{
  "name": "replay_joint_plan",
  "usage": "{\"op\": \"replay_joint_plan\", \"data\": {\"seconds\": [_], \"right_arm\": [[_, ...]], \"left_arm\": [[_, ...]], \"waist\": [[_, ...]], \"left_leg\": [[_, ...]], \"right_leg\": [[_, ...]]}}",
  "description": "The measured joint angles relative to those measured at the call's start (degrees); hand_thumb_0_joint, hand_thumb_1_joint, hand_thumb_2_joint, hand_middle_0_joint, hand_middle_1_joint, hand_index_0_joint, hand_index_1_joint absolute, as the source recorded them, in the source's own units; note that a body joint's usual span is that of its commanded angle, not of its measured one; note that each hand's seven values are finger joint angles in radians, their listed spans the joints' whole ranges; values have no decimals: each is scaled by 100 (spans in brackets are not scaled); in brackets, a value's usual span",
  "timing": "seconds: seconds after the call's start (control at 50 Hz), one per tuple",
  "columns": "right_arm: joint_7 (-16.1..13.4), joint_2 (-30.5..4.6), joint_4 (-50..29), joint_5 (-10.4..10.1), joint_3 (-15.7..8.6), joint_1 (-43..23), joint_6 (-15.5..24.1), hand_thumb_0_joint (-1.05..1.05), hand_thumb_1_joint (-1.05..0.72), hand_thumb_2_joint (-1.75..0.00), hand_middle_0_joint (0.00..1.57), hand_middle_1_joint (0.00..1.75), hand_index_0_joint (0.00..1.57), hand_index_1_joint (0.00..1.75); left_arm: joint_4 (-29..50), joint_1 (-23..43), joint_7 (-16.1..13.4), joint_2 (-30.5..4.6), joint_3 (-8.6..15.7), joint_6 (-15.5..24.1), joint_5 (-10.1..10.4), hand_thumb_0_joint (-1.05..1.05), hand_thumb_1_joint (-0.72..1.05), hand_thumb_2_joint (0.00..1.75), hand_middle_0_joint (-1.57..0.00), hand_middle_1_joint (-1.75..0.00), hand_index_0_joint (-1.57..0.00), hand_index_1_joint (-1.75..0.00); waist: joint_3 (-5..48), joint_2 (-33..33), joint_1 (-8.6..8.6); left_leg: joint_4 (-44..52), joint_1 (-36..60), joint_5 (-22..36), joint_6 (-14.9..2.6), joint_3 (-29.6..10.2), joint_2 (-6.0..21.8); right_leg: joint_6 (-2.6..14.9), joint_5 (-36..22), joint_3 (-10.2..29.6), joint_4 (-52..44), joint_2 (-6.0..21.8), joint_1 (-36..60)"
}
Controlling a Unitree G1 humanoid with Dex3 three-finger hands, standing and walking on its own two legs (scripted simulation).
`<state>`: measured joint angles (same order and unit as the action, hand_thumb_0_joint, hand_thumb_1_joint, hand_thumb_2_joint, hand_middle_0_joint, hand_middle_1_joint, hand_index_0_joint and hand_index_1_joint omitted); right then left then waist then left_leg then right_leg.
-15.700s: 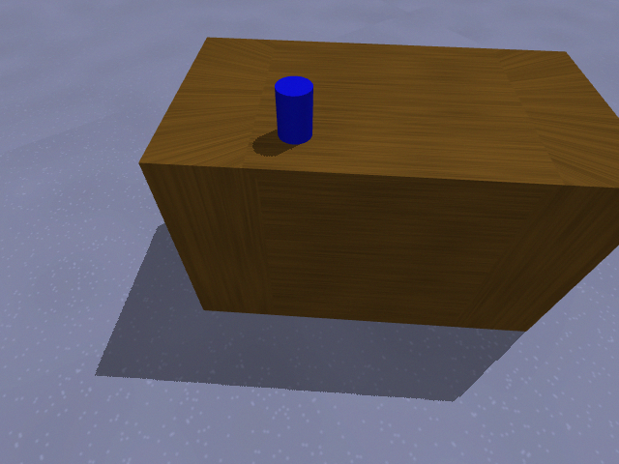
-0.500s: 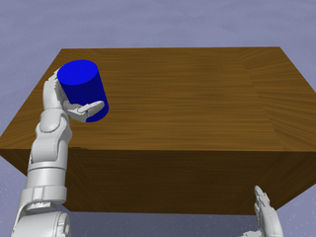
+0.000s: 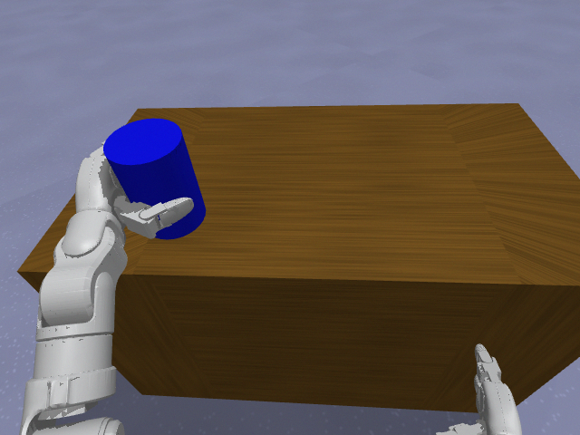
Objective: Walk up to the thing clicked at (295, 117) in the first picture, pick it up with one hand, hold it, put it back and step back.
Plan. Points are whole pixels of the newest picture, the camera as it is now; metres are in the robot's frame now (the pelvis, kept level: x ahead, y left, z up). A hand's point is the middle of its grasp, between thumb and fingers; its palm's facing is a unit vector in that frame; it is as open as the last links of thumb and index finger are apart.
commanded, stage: lift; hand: left
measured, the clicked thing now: (160, 181) +0.36 +0.17 +0.21
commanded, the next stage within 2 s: hold in 0.08 s
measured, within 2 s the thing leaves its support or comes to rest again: neither
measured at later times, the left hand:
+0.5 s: hand (143, 181) +0.34 +0.18 +0.22, palm faces +0.14 -0.99 -0.03, open 11.4 cm
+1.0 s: hand (145, 179) +0.34 +0.17 +0.23, palm faces +0.14 -0.99 -0.01, open 11.4 cm
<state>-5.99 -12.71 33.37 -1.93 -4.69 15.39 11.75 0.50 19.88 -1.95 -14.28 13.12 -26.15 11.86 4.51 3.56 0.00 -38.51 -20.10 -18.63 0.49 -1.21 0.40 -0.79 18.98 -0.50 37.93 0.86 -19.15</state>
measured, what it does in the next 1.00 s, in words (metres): stands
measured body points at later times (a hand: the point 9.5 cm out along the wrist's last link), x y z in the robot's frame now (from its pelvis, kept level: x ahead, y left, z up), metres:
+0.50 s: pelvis +0.00 +0.01 +0.00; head -0.03 -0.02 +0.45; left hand +0.32 +0.23 +0.23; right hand +0.17 -0.25 -0.06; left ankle +0.02 +0.12 -0.72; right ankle +0.01 -0.13 -0.72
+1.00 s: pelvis +0.01 +0.00 +0.01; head -0.02 -0.02 +0.45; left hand +0.32 +0.22 +0.23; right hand +0.18 -0.25 -0.06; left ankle +0.02 +0.12 -0.72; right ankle +0.01 -0.13 -0.72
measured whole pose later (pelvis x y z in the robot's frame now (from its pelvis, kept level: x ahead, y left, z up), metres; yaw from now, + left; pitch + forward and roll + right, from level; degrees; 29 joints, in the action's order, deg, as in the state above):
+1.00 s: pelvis +0.01 +0.00 +0.01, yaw +0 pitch -1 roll +0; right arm -6.3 -12.4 37.6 -2.0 -5.3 14.1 17.1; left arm 12.0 17.9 -1.3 -13.6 14.4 -37.3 13.5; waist 3.9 4.0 1.0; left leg -35.7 -16.8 -17.8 0.2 -1.3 0.0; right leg -1.1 18.2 -0.7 34.9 1.3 -15.6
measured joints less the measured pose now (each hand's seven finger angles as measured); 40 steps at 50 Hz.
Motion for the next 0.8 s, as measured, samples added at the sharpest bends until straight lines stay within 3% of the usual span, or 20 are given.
{"op": "replay_joint_plan", "data": {"seconds": [0.54,0.8], "right_arm": [[-46,78,390,17,-28,-89,523,-1,50,-6,6,5,6,5],[-5,18,439,-24,-55,-80,581,-2,50,-6,6,5,6,5]], "left_arm": [[822,-170,125,0,72,-700,103,-1,-58,110,-64,-97,-66,-100],[1128,-120,137,61,66,-1036,123,-1,-58,109,-63,-97,-65,-100]], "waist": [[-1,65,81],[-67,60,113]], "left_leg": [[194,266,63,-46,13,-36],[269,306,92,-40,-1,-41]], "right_leg": [[-46,-92,7,-252,38,296],[-38,-105,-8,-309,43,333]]}}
